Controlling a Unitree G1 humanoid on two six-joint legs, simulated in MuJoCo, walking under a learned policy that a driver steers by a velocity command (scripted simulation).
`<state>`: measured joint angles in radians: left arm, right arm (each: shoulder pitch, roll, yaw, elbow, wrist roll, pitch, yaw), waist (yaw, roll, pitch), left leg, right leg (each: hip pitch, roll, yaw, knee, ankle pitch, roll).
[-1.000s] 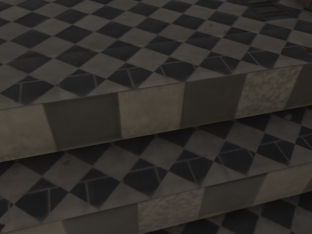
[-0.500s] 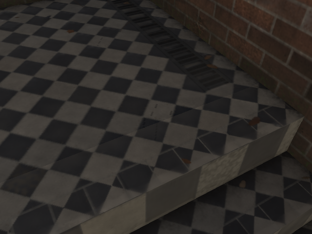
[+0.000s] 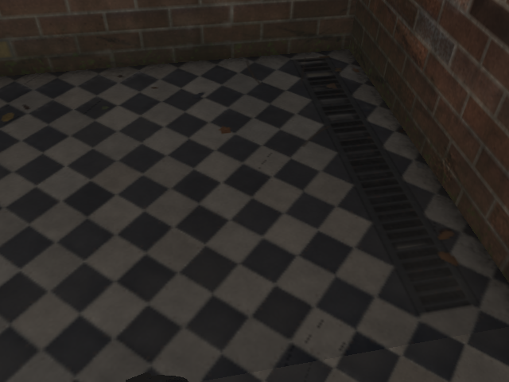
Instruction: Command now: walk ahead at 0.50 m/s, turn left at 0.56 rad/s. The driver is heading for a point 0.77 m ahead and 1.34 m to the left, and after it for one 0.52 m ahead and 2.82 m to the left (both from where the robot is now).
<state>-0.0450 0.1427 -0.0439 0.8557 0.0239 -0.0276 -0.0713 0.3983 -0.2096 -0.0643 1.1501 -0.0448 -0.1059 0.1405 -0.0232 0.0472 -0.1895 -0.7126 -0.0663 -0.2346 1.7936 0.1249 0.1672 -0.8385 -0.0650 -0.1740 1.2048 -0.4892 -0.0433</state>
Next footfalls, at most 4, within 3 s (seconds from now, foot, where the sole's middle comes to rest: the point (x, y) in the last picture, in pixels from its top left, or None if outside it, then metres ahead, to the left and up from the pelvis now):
0.42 left None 0.35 0.12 -0.46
0.90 right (249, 293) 0.67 0.02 -0.46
1.36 left None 0.43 0.12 -0.46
1.80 right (217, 283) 0.70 0.10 -0.46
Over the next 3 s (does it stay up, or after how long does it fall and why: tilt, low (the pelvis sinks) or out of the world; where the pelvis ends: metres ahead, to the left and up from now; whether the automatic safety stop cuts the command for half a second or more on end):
stays up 0.65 0.61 0.32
